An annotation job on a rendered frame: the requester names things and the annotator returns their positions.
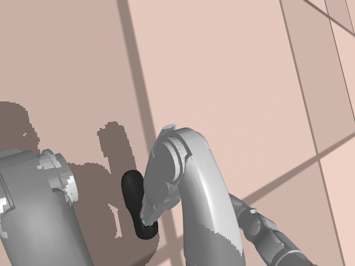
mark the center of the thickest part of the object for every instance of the right robot foot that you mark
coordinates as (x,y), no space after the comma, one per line
(133,193)

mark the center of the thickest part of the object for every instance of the right robot arm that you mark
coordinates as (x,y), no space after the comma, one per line
(272,245)

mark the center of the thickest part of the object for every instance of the right robot hand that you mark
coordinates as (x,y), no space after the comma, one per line
(238,205)

